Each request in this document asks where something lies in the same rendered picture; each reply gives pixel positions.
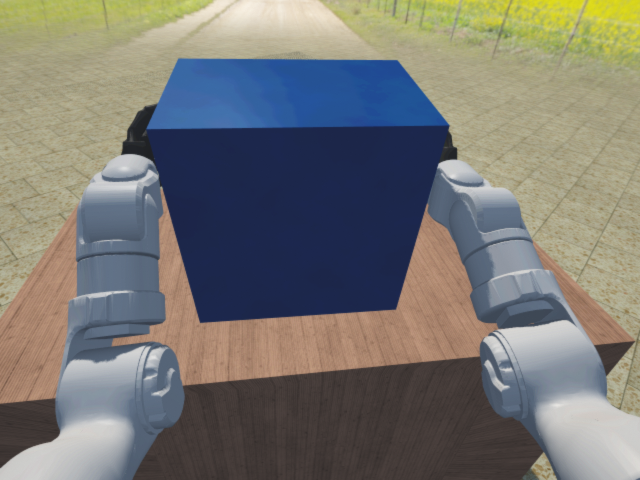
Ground left robot forearm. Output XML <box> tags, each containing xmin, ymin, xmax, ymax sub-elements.
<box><xmin>55</xmin><ymin>154</ymin><xmax>166</xmax><ymax>429</ymax></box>

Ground robot left hand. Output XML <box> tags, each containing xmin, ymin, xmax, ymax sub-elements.
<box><xmin>121</xmin><ymin>103</ymin><xmax>162</xmax><ymax>187</ymax></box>

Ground robot left upper arm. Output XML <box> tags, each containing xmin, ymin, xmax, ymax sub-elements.
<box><xmin>0</xmin><ymin>341</ymin><xmax>185</xmax><ymax>480</ymax></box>

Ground right robot forearm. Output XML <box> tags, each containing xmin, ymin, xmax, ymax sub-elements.
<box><xmin>427</xmin><ymin>160</ymin><xmax>607</xmax><ymax>396</ymax></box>

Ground carton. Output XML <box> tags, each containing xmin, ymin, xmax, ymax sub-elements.
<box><xmin>146</xmin><ymin>58</ymin><xmax>450</xmax><ymax>323</ymax></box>

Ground robot right hand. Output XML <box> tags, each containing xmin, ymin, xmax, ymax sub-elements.
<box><xmin>439</xmin><ymin>131</ymin><xmax>457</xmax><ymax>163</ymax></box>

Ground robot right upper arm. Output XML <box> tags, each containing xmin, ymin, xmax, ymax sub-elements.
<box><xmin>480</xmin><ymin>319</ymin><xmax>640</xmax><ymax>480</ymax></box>

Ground pedestal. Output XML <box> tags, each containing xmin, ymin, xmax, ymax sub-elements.
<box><xmin>0</xmin><ymin>189</ymin><xmax>635</xmax><ymax>480</ymax></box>

